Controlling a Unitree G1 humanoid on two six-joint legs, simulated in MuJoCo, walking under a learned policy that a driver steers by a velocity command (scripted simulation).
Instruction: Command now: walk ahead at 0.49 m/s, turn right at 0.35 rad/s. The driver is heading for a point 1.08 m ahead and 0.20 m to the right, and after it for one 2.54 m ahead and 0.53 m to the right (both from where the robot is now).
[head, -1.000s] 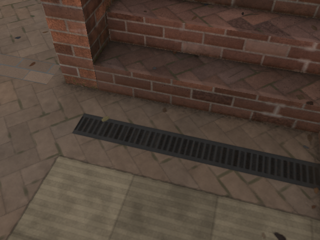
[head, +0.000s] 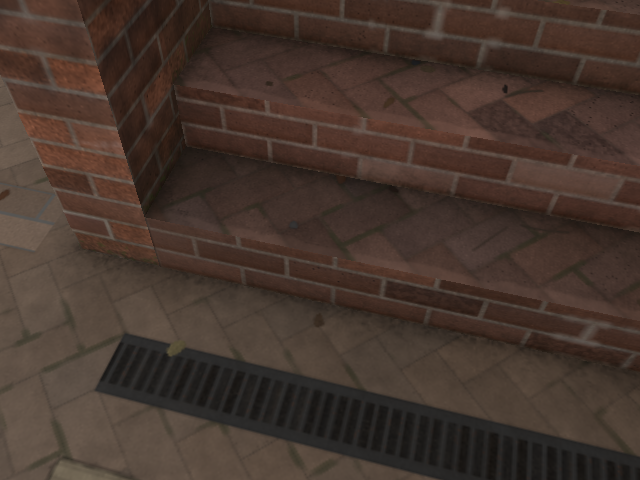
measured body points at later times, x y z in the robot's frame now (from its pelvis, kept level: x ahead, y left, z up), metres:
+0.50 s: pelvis +0.26 -0.03 -0.01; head +0.29 -0.03 +0.44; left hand +0.42 +0.19 -0.15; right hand +0.21 -0.27 -0.16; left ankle +0.13 +0.09 -0.63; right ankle +0.30 -0.07 -0.73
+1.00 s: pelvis +0.53 -0.07 -0.01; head +0.55 -0.08 +0.44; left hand +0.64 +0.17 -0.15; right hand +0.54 -0.34 -0.13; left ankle +0.62 -0.03 -0.73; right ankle +0.35 -0.09 -0.65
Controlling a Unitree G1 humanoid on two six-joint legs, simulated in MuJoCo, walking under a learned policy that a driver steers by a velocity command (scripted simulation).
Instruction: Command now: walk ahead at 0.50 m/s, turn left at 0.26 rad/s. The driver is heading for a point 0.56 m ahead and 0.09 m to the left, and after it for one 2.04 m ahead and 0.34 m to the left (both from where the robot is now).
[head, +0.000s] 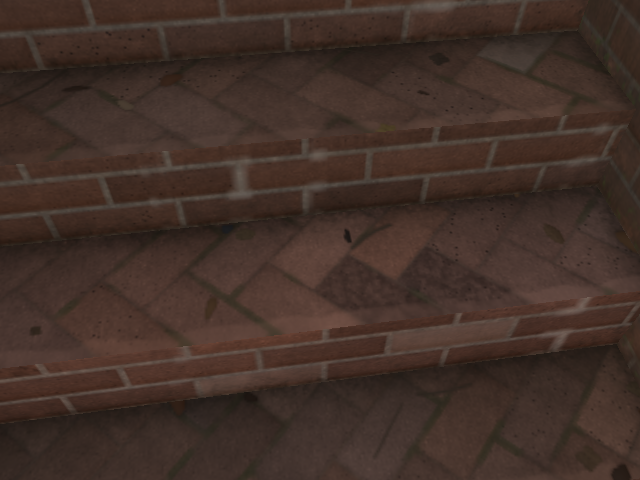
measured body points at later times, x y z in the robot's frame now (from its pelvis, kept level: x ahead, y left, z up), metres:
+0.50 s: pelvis +0.17 -0.02 +0.00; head +0.19 -0.04 +0.45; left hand +0.28 +0.23 -0.09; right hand +0.33 -0.26 -0.13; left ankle +0.08 +0.06 -0.68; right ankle +0.21 -0.12 -0.73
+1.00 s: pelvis +0.26 +0.05 +0.04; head +0.33 +0.08 +0.48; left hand +0.07 +0.22 -0.09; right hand +0.60 +0.10 +0.00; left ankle +0.31 +0.20 -0.55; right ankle +0.22 -0.13 -0.72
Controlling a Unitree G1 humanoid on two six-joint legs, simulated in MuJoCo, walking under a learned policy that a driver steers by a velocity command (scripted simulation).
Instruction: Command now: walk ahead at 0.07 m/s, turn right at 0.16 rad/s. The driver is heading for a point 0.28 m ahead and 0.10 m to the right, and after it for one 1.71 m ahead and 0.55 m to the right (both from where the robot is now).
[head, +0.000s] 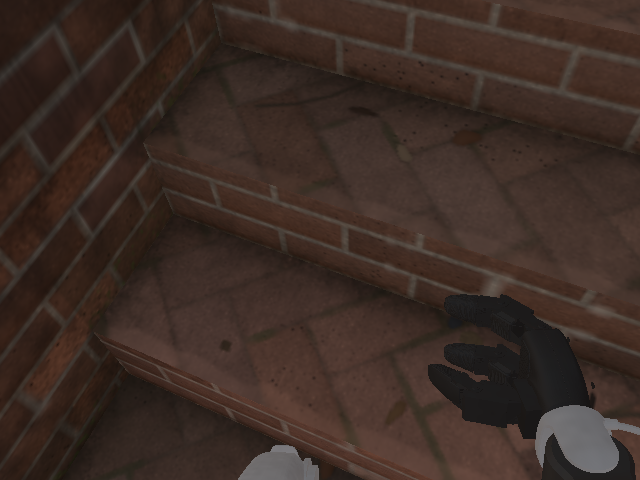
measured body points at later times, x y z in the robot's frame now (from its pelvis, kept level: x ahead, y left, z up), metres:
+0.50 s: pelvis +0.09 -0.01 +0.13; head +0.09 -0.02 +0.58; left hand +0.32 +0.21 +0.06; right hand +0.16 -0.27 +0.01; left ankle +0.09 +0.12 -0.57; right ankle +0.11 -0.09 -0.55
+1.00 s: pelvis +0.17 -0.02 +0.16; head +0.19 -0.07 +0.61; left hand +0.39 +0.17 +0.07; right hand +0.27 -0.31 +0.08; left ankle +0.23 +0.08 -0.26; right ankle +0.11 -0.09 -0.57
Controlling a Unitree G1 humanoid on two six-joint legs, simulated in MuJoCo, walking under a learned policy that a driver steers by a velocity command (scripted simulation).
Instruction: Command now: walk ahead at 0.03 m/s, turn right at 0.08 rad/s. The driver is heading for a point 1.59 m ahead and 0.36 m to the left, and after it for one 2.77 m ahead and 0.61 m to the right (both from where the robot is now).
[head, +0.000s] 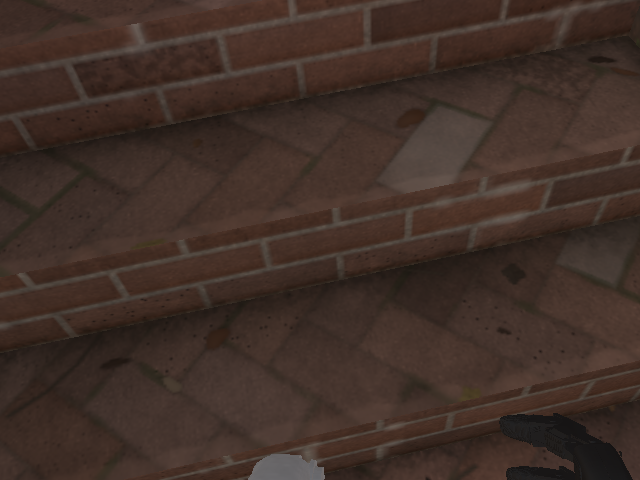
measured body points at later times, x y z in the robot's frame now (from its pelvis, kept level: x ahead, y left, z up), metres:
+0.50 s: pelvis +0.11 +0.10 +0.12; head +0.12 +0.12 +0.57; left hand +0.27 +0.34 +0.04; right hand +0.30 -0.09 +0.01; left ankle +0.14 +0.20 -0.55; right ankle +0.13 -0.03 -0.39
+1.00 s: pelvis +0.27 +0.12 +0.19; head +0.29 +0.11 +0.64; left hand +0.12 +0.31 +0.06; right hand +0.54 +0.04 +0.10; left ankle +0.22 +0.24 -0.21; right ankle +0.24 +0.02 -0.55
